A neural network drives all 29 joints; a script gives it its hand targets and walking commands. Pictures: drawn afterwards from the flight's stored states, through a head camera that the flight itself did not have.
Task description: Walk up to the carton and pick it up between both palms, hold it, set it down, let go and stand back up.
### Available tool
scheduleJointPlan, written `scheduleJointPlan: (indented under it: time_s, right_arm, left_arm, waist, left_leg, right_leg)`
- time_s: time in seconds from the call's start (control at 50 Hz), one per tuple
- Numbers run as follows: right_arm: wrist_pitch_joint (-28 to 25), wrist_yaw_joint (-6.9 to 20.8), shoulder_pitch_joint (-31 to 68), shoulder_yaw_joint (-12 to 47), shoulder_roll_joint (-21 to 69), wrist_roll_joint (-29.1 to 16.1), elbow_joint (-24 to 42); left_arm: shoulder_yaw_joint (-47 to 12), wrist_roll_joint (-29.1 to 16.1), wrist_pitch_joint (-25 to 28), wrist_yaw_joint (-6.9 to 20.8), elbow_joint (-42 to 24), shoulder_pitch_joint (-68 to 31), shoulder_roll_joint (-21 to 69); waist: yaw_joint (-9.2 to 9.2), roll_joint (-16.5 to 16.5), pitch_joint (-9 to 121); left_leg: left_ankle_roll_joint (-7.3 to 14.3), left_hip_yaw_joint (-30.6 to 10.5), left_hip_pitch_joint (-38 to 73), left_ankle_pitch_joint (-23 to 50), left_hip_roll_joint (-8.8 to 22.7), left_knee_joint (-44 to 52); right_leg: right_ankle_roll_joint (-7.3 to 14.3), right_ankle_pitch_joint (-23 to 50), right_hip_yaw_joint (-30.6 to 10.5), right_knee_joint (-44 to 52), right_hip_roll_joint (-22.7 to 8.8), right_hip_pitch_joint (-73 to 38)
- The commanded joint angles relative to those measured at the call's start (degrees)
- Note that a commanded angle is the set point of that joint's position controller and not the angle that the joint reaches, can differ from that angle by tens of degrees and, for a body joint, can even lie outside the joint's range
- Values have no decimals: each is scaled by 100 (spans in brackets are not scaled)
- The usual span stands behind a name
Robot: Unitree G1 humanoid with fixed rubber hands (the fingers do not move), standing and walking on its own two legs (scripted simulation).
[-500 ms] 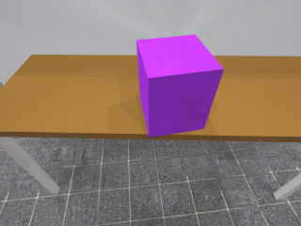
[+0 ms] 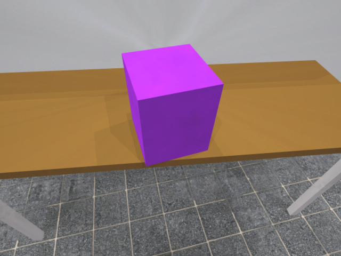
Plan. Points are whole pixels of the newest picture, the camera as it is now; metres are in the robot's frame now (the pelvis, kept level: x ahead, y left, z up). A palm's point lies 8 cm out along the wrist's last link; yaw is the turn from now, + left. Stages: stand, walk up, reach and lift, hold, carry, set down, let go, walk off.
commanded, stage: walk up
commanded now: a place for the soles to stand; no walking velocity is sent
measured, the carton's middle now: (167, 105) +0.52 +0.02 +0.07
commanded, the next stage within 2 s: reach and lift in 1.70 s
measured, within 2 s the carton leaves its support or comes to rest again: neither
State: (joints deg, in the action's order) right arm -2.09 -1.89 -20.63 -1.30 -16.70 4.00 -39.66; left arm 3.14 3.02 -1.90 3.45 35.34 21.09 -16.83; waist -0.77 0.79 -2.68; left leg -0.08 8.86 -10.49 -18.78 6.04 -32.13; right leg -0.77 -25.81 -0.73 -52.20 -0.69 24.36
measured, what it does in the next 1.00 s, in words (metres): steps on the spot: right foot, then left foot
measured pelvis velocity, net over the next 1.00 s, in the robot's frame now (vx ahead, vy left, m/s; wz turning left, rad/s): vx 0.07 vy -0.05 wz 0.19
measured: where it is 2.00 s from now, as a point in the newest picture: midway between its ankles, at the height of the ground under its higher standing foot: outside the picture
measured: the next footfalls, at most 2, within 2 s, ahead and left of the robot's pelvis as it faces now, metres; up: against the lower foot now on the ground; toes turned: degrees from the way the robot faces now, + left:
right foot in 0.14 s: +0.12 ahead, -0.14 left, +0.00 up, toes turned +15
left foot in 0.46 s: +0.12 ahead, +0.08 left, +0.00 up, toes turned +6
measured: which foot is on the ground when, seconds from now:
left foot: down 0.00-0.12, up 0.14-0.44, down 0.46-1.00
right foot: up 0.00-0.12, down 0.14-1.00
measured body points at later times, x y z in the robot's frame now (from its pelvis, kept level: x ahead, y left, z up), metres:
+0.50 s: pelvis +0.06 -0.05 -0.02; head +0.08 -0.04 +0.43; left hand +0.13 +0.24 -0.12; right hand +0.19 -0.31 -0.12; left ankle +0.08 +0.07 -0.73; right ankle +0.11 -0.17 -0.73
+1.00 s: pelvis +0.07 -0.05 +0.00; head +0.07 -0.05 +0.45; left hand +0.14 +0.24 -0.10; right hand +0.23 -0.29 -0.11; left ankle +0.08 +0.07 -0.73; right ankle +0.10 -0.17 -0.73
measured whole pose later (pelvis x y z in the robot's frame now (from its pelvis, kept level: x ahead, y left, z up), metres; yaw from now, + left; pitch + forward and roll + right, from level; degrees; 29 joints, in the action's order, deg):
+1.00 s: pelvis +0.07 -0.05 +0.00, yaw +11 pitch -1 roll +0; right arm 1.2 1.5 -15.3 -0.8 -16.3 0.2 -38.5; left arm -0.1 0.5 -0.1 0.2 34.9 16.8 -17.8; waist -0.2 -0.4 -2.0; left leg 0.6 -3.0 -17.0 -15.0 -1.9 -33.6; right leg -0.5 -16.4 5.2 -33.0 -2.8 15.0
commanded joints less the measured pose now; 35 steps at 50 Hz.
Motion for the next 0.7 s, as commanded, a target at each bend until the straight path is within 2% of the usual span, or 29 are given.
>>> scheduleJointPlan:
  time_s: [0.0,0.02,0.04,0.06,0.08,0.1,0.12,0.14,0.16,0.2,0.24,0.26,0.32,0.36,0.38,0.42,0.44,0.46,0.48,0.5,0.52,0.54,0.56,0.58,0.6,0.62,0.64,0.66,0.68]
  right_arm:
    - [-129,-17,62,-379,-1157,-67,212]
    - [-112,31,167,-361,-1104,-113,229]
    - [-80,78,197,-341,-1066,-165,224]
    - [-34,119,217,-321,-1036,-204,225]
    - [25,160,68,-273,-905,-228,249]
    - [81,201,-200,-162,-638,-229,280]
    - [121,229,-345,16,-202,-189,478]
    - [244,153,-474,-63,-374,-225,655]
    - [373,98,-323,-161,-671,-201,690]
    - [411,42,-469,-151,-596,-247,609]
    - [358,70,-843,-218,-678,-216,417]
    - [365,96,-883,-219,-594,-213,436]
    - [383,149,-565,-231,-501,-218,548]
    - [369,177,-457,-275,-506,-210,619]
    - [346,194,-445,-297,-499,-211,641]
    - [253,236,-528,-343,-510,-226,680]
    - [209,254,-492,-386,-678,-229,734]
    - [160,238,-432,-447,-987,-173,790]
    - [184,201,5,-509,-1307,-364,828]
    - [190,171,110,-465,-1093,-399,819]
    - [192,147,240,-381,-927,-381,802]
    - [228,124,422,-352,-928,-311,819]
    - [260,131,622,-305,-927,-299,861]
    - [293,175,736,-254,-909,-322,842]
    - [305,228,693,-198,-827,-378,822]
    - [286,275,527,-137,-649,-467,867]
    - [313,279,369,-141,-569,-429,841]
    - [345,268,409,-161,-615,-345,778]
    - [346,267,462,-166,-635,-327,739]
  left_arm:
    - [184,-71,269,121,-691,-335,-220]
    - [190,-107,316,115,-628,-247,-171]
    - [212,-114,359,86,-522,-82,-179]
    - [239,-94,393,39,-385,204,-215]
    - [286,-51,414,-35,-278,464,-343]
    - [350,-40,431,-122,-222,765,-555]
    - [454,12,448,-230,-290,1120,-967]
    - [513,-48,387,-361,-470,1017,-1544]
    - [531,-146,314,-458,-411,755,-1562]
    - [302,-112,265,-510,-418,184,-1182]
    - [153,-76,236,-496,-419,-169,-852]
    - [139,-69,244,-491,-429,-229,-912]
    - [123,-82,247,-491,-392,-246,-946]
    - [137,-85,209,-509,-415,-298,-1067]
    - [122,-109,184,-506,-436,-406,-1102]
    - [52,-184,149,-461,-483,-657,-1117]
    - [8,-207,140,-430,-511,-561,-1028]
    - [-96,-253,149,-399,-612,-363,-707]
    - [-141,-364,103,-429,-618,-289,-498]
    - [-92,-312,37,-456,-564,-487,-628]
    - [-87,-308,44,-448,-552,-462,-605]
    - [-102,-319,89,-465,-505,-346,-537]
    - [-103,-305,160,-482,-434,-182,-543]
    - [-101,-264,254,-486,-388,-57,-561]
    - [-95,-203,330,-486,-406,-96,-628]
    - [-44,-128,371,-491,-480,-307,-887]
    - [38,-180,364,-468,-497,-534,-1188]
    - [13,-242,344,-430,-478,-602,-1105]
    - [-47,-280,327,-402,-493,-650,-968]
  waist:
    - [-127,-1069,-498]
    - [-72,-1178,-417]
    - [8,-1086,-287]
    - [146,-854,-129]
    - [227,-509,61]
    - [361,151,295]
    - [612,1317,492]
    - [613,1168,530]
    - [565,705,213]
    - [293,596,-279]
    - [123,614,-128]
    - [93,815,-121]
    - [183,806,-100]
    - [161,806,22]
    - [88,750,66]
    - [-130,619,167]
    - [-183,350,216]
    - [-121,-585,421]
    - [-11,-1110,341]
    - [-125,-961,81]
    - [-89,-921,1]
    - [1,-914,-11]
    - [167,-895,118]
    - [251,-876,340]
    - [230,-768,548]
    - [103,-364,738]
    - [-109,-9,654]
    - [-137,58,435]
    - [-123,86,216]
  left_leg:
    - [1100,-1135,-166,-707,1194,1886]
    - [984,-754,-497,-413,909,1644]
    - [900,-502,-730,-224,708,1265]
    - [818,-292,-992,-124,574,748]
    - [687,-167,-1272,-70,429,160]
    - [467,-67,-1495,-288,215,-626]
    - [134,-11,-1956,-1439,-193,-2088]
    - [-46,-803,-1932,-2247,-507,-2874]
    - [-41,-1261,-1911,-2025,-376,-3483]
    - [-67,-1515,-2037,-1369,-249,-3552]
    - [-107,-1326,-1491,-1162,-261,-2947]
    - [-143,-1237,-1350,-1180,-303,-2703]
    - [-171,-1043,-1192,-1059,-371,-1920]
    - [-101,-886,-952,-687,-462,-1521]
    - [-49,-793,-679,-389,-524,-1195]
    - [131,-791,35,409,-623,-227]
    - [268,-1144,237,667,-541,157]
    - [561,-2473,436,884,275,646]
    - [1234,-3399,-677,500,1027,1161]
    - [1449,-3322,-955,476,962,1213]
    - [1458,-3059,-845,1078,830,1075]
    - [1375,-2709,-750,1837,683,826]
    - [1135,-2322,-651,2407,460,539]
    - [913,-2053,-573,2710,277,242]
    - [706,-1947,-672,2543,219,52]
    - [422,-1802,-883,1812,26,-104]
    - [231,-1509,-531,841,-370,-221]
    - [191,-1495,-274,557,-403,-189]
    - [198,-1562,-242,652,-377,-39]
  right_leg:
    - [-38,370,22,687,-420,445]
    - [7,662,221,1004,-289,-129]
    - [55,1210,475,1339,-121,-691]
    - [88,1728,775,1694,80,-1317]
    - [120,1720,888,1775,260,-1861]
    - [175,1618,551,2006,125,-2294]
    - [520,1364,-1097,2657,-1099,-2421]
    - [1265,339,-2983,3539,-2191,-1672]
    - [1640,-166,-3165,3799,-2314,-1152]
    - [1619,305,-2264,3554,-2071,-717]
    - [1314,423,-1355,3508,-1702,-446]
    - [1346,793,-1211,3362,-1755,-418]
    - [1363,1563,-881,3033,-1759,-536]
    - [1339,2050,-761,2796,-1806,-555]
    - [1265,2156,-635,2643,-1765,-427]
    - [974,1659,-354,2329,-1648,-7]
    - [729,1243,-208,2103,-1520,188]
    - [350,760,292,1152,-1075,477]
    - [76,-553,676,620,-199,-114]
    - [38,-866,288,168,-250,-208]
    - [30,-802,229,206,-202,-89]
    - [27,-583,253,500,-218,-165]
    - [46,-2,343,1248,-237,-448]
    - [63,846,462,1967,-175,-843]
    - [137,1591,220,2332,-273,-1264]
    - [319,1798,-421,2477,-724,-1479]
    - [571,1325,-930,2736,-1138,-884]
    - [673,1105,-938,2887,-1238,-497]
    - [607,985,-789,2934,-1149,-321]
